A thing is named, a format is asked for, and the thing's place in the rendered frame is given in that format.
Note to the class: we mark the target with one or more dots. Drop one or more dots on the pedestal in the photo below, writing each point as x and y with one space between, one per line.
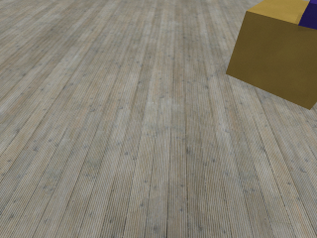
276 55

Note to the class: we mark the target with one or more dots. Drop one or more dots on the carton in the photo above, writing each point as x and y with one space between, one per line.
309 17

